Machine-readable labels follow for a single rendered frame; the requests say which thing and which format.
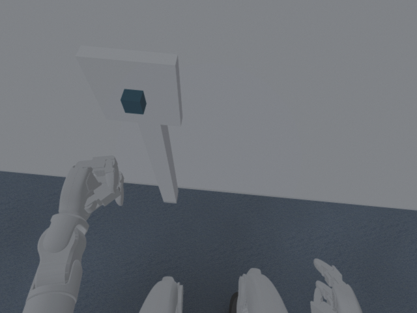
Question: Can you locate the robot right hand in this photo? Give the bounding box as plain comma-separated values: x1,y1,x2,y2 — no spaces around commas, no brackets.
310,258,362,313

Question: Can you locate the robot left hand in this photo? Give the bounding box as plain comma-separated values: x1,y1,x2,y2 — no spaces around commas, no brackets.
59,155,124,221

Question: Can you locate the robot left forearm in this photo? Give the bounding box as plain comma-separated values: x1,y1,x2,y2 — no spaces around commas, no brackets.
22,213,89,313

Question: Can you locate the button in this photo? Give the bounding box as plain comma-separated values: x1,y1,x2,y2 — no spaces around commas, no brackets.
121,89,147,114

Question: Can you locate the robot right shin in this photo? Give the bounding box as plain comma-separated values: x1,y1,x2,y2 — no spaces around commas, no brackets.
237,268,261,313

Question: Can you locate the right robot thigh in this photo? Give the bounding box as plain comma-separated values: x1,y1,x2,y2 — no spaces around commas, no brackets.
238,273,288,313

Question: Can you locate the panel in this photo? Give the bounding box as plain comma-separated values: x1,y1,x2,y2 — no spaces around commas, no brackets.
75,46,182,203

